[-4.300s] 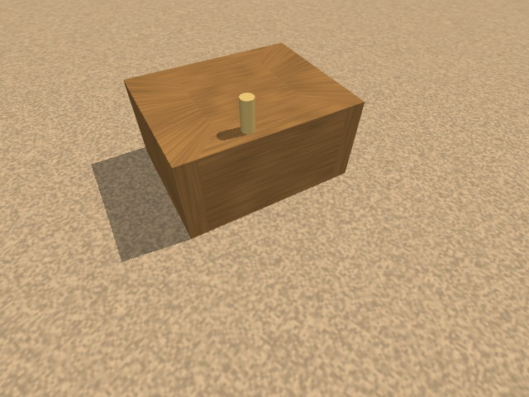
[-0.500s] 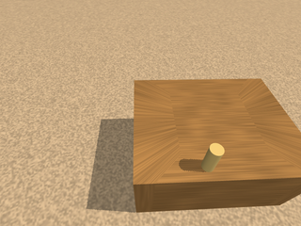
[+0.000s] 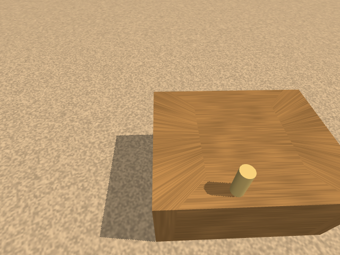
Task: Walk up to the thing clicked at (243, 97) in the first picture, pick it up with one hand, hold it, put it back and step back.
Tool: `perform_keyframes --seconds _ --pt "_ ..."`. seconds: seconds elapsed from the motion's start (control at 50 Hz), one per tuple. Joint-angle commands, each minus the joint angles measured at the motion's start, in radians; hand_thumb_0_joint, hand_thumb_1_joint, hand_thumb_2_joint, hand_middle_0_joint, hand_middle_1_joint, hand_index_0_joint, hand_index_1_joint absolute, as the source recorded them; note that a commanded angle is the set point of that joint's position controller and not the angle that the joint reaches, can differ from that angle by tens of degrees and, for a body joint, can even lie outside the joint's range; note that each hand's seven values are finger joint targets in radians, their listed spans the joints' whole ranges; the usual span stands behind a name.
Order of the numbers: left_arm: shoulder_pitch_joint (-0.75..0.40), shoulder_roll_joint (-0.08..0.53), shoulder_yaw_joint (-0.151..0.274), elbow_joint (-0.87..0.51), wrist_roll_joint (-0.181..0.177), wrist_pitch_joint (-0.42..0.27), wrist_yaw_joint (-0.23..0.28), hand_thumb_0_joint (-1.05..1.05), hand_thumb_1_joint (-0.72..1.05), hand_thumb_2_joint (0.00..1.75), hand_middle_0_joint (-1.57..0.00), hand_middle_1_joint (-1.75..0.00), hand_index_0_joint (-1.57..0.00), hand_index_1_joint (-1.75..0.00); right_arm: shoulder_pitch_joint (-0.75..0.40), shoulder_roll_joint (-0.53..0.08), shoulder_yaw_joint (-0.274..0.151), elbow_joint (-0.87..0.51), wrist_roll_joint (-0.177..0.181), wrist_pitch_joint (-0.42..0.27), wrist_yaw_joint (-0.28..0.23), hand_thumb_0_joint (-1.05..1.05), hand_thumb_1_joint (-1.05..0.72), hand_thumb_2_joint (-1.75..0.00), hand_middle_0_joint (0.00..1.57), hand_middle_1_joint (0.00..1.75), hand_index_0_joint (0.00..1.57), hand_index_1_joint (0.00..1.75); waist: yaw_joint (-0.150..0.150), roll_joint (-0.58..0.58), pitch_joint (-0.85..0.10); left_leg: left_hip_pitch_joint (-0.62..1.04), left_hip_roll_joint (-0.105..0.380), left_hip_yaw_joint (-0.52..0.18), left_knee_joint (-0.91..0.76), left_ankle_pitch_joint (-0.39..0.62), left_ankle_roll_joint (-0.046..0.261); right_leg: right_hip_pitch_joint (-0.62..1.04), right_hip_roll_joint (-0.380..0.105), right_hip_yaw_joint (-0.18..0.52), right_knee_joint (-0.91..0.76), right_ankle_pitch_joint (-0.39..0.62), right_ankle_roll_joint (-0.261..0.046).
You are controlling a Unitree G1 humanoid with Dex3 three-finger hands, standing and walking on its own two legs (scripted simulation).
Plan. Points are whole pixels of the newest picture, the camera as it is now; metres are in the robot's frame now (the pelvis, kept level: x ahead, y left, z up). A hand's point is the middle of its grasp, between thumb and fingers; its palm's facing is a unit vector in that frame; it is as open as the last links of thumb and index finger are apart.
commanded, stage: walk up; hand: right
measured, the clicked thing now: (242, 181) +0.43 -0.27 -0.26
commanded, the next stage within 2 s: stand in 0.02 s
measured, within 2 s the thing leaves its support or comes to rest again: neither
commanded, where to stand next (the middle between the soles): +0.06 -0.01 m, yaw -2 degrees
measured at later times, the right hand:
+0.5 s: hand out of the picture +0.09 -0.27 -0.15, palm faces +0.01 +0.94 -0.33, open 7.4 cm
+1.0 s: hand out of the picture +0.10 -0.28 -0.15, palm faces +0.01 +0.94 -0.33, open 7.4 cm
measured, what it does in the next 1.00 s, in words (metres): stands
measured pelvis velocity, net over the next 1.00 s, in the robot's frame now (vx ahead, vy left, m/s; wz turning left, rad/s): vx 0.02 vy -0.02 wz -0.03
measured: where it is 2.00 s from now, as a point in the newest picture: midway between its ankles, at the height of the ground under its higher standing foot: outside the picture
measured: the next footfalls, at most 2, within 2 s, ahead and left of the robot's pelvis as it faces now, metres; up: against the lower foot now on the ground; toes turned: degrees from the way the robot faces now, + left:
none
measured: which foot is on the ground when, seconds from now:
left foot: down 0.00-1.00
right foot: down 0.00-1.00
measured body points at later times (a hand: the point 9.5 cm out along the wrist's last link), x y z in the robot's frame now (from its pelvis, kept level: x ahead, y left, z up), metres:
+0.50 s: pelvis +0.02 -0.02 +0.00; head +0.03 -0.01 +0.45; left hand +0.09 +0.28 -0.14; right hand +0.09 -0.32 -0.13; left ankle +0.05 +0.10 -0.75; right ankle -0.04 -0.14 -0.75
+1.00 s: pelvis +0.02 -0.02 +0.00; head +0.03 -0.02 +0.45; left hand +0.11 +0.27 -0.13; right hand +0.10 -0.32 -0.13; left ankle +0.05 +0.10 -0.75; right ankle -0.04 -0.14 -0.75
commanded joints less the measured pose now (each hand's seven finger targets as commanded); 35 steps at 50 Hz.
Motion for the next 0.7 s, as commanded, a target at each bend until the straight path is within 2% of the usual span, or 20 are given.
perform_keyframes --seconds 0.0,0.04,0.06,0.1,0.18,0.2,0.22,0.3,0.32,0.4,0.48,0.5,0.58,0.64,0.68 --pt "-0.012 0.196 0.036 -0.039 -0.007 -0.01 0.008 0.0 0.9 0.9 -0.2 -0.3 -0.2 -0.3 -0.044 -0.208 -0.029 -0.056 0.004 -0.03 -0.02 0.0 -0.9 -0.9 0.2 0.3 0.2 0.3 -0.002 -0.018 -0.067 0.076 0.146 -0.171 -0.11 -0.069 0.002 -0.079 -0.091 0.08 -0.065 -0.003 -0.051" --pt "-0.006 0.197 0.036 -0.044 -0.003 -0.009 0.006 0.0 0.9 0.9 -0.2 -0.3 -0.2 -0.3 -0.048 -0.22 -0.031 -0.056 0.005 -0.038 -0.023 0.0 -0.9 -0.9 0.2 0.3 0.2 0.3 0.002 -0.008 -0.087 0.103 0.145 -0.165 -0.093 -0.022 0.001 -0.076 -0.097 0.086 -0.073 0.021 -0.051" --pt "-0.02 0.202 0.038 -0.047 -0.004 -0.011 0.007 0.0 0.9 0.9 -0.2 -0.3 -0.2 -0.3 -0.044 -0.216 -0.029 -0.052 0.004 -0.039 -0.024 0.0 -0.9 -0.9 0.2 0.3 0.2 0.3 -0.003 -0.009 -0.075 0.097 0.139 -0.157 -0.085 0.021 -0.002 -0.078 -0.102 0.091 -0.078 0.027 -0.049" --pt "-0.018 0.2 0.035 -0.05 -0.006 -0.013 0.006 0.0 0.9 0.9 -0.2 -0.3 -0.2 -0.3 -0.053 -0.214 -0.026 -0.052 0.004 -0.042 -0.024 0.0 -0.9 -0.9 0.2 0.3 0.2 0.3 -0.005 -0.006 -0.053 0.104 0.138 -0.148 -0.074 0.046 -0.002 -0.1 -0.105 0.099 -0.092 0.026 -0.046" --pt "-0.025 0.209 0.04 -0.056 -0.007 -0.014 0.008 0.0 0.9 0.9 -0.2 -0.3 -0.2 -0.3 -0.043 -0.211 -0.022 -0.046 0.004 -0.046 -0.026 0.0 -0.9 -0.9 0.2 0.3 0.2 0.3 -0.008 0.0 -0.087 0.127 0.145 -0.139 -0.051 0.161 -0.004 -0.063 -0.108 0.101 -0.085 0.111 -0.045" --pt "-0.012 0.206 0.041 -0.053 -0.008 -0.013 0.007 0.0 0.9 0.9 -0.2 -0.3 -0.2 -0.3 -0.037 -0.218 -0.023 -0.042 0.006 -0.045 -0.027 0.0 -0.9 -0.9 0.2 0.3 0.2 0.3 -0.009 0.01 -0.087 0.136 0.142 -0.134 -0.054 0.127 -0.004 -0.067 -0.106 0.103 -0.092 0.097 -0.044" --pt "-0.016 0.209 0.043 -0.054 -0.007 -0.013 0.007 0.0 0.9 0.9 -0.2 -0.3 -0.2 -0.3 -0.036 -0.214 -0.021 -0.041 0.005 -0.046 -0.028 0.0 -0.9 -0.9 0.2 0.3 0.2 0.3 -0.008 0.002 -0.093 0.136 0.143 -0.133 -0.051 0.137 -0.003 -0.05 -0.108 0.105 -0.09 0.115 -0.045" --pt "-0.007 0.201 0.043 -0.052 -0.006 -0.007 0.006 0.0 0.9 0.9 -0.2 -0.3 -0.2 -0.3 -0.052 -0.215 -0.02 -0.041 0.004 -0.042 -0.031 0.0 -0.9 -0.9 0.2 0.3 0.2 0.3 0.001 0.007 -0.081 0.124 0.143 -0.13 -0.056 0.1 -0.006 -0.059 -0.103 0.099 -0.094 0.081 -0.045" --pt "-0.01 0.2 0.043 -0.049 -0.005 -0.006 0.007 0.0 0.9 0.9 -0.2 -0.3 -0.2 -0.3 -0.051 -0.215 -0.019 -0.039 0.005 -0.041 -0.031 0.0 -0.9 -0.9 0.2 0.3 0.2 0.3 -0.006 0.007 -0.059 0.115 0.139 -0.13 -0.063 0.084 -0.01 -0.072 -0.101 0.098 -0.097 0.067 -0.044" --pt "-0.017 0.2 0.042 -0.057 -0.008 -0.01 0.007 0.0 0.9 0.9 -0.2 -0.3 -0.2 -0.3 -0.044 -0.212 -0.016 -0.038 0.005 -0.042 -0.03 0.0 -0.9 -0.9 0.2 0.3 0.2 0.3 -0.009 -0.01 -0.064 0.123 0.14 -0.121 -0.05 0.121 -0.01 -0.064 -0.105 0.106 -0.105 0.095 -0.044" --pt "-0.024 0.204 0.045 -0.065 -0.009 -0.011 0.009 0.0 0.9 0.9 -0.2 -0.3 -0.2 -0.3 -0.034 -0.207 -0.012 -0.038 0.003 -0.043 -0.032 0.0 -0.9 -0.9 0.2 0.3 0.2 0.3 -0.008 -0.013 -0.096 0.136 0.148 -0.115 -0.029 0.199 -0.005 -0.032 -0.11 0.104 -0.091 0.196 -0.042" --pt "-0.02 0.203 0.047 -0.065 -0.01 -0.011 0.009 0.0 0.9 0.9 -0.2 -0.3 -0.2 -0.3 -0.036 -0.214 -0.013 -0.037 0.004 -0.043 -0.033 0.0 -0.9 -0.9 0.2 0.3 0.2 0.3 -0.006 -0.003 -0.096 0.138 0.147 -0.113 -0.032 0.191 -0.006 -0.032 -0.109 0.107 -0.094 0.183 -0.042" --pt "-0.02 0.206 0.049 -0.066 -0.011 -0.008 0.01 0.0 0.9 0.9 -0.2 -0.3 -0.2 -0.3 -0.035 -0.206 -0.01 -0.04 0.003 -0.043 -0.034 0.0 -0.9 -0.9 0.2 0.3 0.2 0.3 -0.004 -0.016 -0.096 0.139 0.152 -0.109 -0.02 0.25 -0.006 -0.014 -0.108 0.098 -0.085 0.25 -0.04" --pt "-0.011 0.2 0.048 -0.065 -0.013 -0.008 0.009 0.0 0.9 0.9 -0.2 -0.3 -0.2 -0.3 -0.041 -0.214 -0.008 -0.04 0.003 -0.045 -0.035 0.0 -0.9 -0.9 0.2 0.3 0.2 0.3 0.001 -0.002 -0.095 0.154 0.152 -0.105 -0.019 0.266 -0.007 -0.018 -0.107 0.102 -0.087 0.27 -0.037" --pt "-0.023 0.201 0.049 -0.068 -0.009 -0.006 0.01 0.0 0.9 0.9 -0.2 -0.3 -0.2 -0.3 -0.036 -0.214 -0.009 -0.042 0.003 -0.042 -0.037 0.0 -0.9 -0.9 0.2 0.3 0.2 0.3 -0.003 -0.011 -0.092 0.146 0.151 -0.099 -0.022 0.222 -0.007 -0.017 -0.108 0.104 -0.094 0.238 -0.039"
